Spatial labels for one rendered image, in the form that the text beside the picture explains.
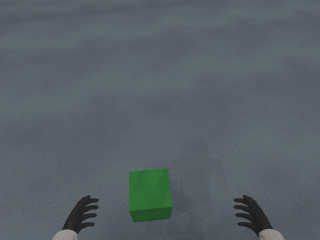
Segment right robot forearm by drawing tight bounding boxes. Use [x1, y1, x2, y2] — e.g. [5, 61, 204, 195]
[258, 229, 285, 240]

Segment right robot hand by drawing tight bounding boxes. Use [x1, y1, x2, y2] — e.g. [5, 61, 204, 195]
[233, 195, 273, 238]

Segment carton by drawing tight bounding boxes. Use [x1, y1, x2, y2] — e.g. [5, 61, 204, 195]
[129, 168, 173, 223]

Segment left robot forearm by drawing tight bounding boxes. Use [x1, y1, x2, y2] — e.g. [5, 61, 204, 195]
[52, 229, 78, 240]

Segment left robot hand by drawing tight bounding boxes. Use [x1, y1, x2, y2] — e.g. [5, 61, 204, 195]
[62, 195, 99, 234]

